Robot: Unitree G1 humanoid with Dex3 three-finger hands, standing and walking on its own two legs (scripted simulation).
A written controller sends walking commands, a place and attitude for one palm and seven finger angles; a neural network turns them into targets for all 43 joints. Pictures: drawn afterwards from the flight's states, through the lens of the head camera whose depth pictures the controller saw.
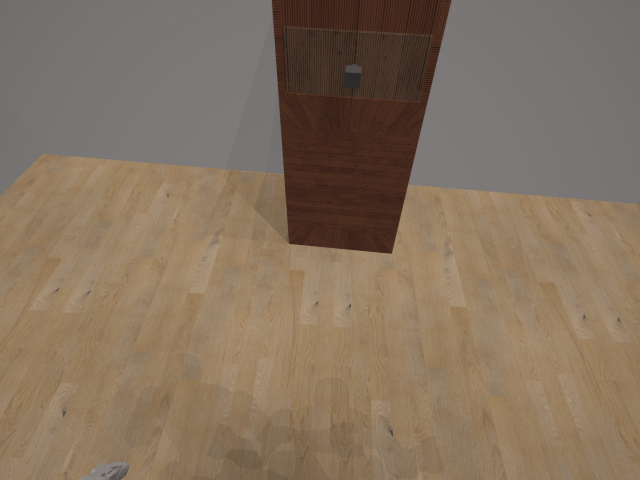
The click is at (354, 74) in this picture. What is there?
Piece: drawer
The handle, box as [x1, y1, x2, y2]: [344, 64, 361, 88]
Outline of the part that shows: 346,65 344,87 359,88 361,66 357,66 356,64 352,64 351,66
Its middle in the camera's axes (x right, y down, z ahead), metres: +0.09 -0.44 +1.04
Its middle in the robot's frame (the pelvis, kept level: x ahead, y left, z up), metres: +1.08 -0.03 +0.01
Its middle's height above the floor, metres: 0.78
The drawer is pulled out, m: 0.00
